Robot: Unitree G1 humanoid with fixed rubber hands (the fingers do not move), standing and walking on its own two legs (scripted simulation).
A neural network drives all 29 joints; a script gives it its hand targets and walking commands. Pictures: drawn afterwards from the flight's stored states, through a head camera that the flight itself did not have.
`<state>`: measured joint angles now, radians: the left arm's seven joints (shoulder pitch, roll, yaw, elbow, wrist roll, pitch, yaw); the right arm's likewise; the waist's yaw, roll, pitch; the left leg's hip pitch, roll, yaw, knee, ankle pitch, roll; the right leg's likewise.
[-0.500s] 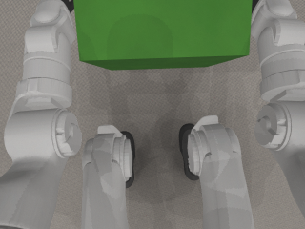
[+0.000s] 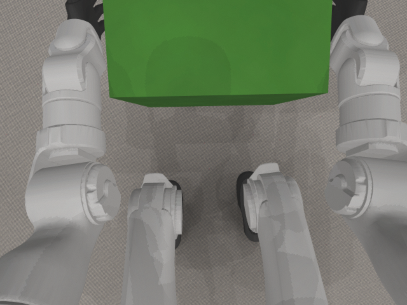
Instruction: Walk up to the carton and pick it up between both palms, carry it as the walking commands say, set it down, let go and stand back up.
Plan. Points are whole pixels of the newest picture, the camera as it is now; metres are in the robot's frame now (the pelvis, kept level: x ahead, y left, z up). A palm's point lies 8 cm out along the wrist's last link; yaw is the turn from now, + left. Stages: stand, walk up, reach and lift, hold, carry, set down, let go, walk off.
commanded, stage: reach and lift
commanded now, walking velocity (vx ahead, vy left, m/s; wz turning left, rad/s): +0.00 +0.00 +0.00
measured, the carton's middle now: (213, 42) +0.54 -0.03 -0.18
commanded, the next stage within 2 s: none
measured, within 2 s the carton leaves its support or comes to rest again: neither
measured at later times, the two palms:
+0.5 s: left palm (50, 14) +0.53 +0.17 -0.02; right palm (381, 8) +0.51 -0.22 -0.03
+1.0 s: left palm out of the picture +0.51 +0.17 +0.05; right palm out of the picture +0.49 -0.21 +0.05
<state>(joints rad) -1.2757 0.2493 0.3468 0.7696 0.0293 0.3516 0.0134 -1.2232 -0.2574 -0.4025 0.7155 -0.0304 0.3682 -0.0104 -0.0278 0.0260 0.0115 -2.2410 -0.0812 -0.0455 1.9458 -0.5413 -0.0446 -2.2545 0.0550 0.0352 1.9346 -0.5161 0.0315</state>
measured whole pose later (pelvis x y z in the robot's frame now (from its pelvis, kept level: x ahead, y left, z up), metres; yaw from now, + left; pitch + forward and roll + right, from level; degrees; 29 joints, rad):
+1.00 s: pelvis +0.01 +0.00 +0.12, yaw +0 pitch +45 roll +0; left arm -1.02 0.13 0.44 0.69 0.14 0.39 -0.04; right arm -1.00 -0.13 -0.47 0.65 -0.15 0.41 0.04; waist -0.02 0.03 -0.17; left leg -1.86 -0.09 -0.07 1.53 -0.46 -0.03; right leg -1.87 0.07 0.06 1.52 -0.43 0.04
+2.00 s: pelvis +0.05 +0.00 +0.25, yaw -1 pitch +34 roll +1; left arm -0.66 0.02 0.43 0.57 0.19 0.38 -0.09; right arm -0.62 0.00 -0.44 0.51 -0.19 0.40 0.07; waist -0.02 0.01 -0.21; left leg -1.25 -0.07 -0.09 1.00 -0.35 -0.02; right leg -1.27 0.07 0.10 1.01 -0.33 0.02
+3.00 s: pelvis +0.10 +0.01 +0.35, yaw -1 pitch +11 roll +0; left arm -0.33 -0.05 0.36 0.40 0.25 0.48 -0.12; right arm -0.30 0.06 -0.37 0.36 -0.24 0.50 0.11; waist -0.04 0.01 -0.11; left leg -0.40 -0.04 -0.11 0.37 -0.16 0.00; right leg -0.41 0.03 0.11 0.36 -0.14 0.01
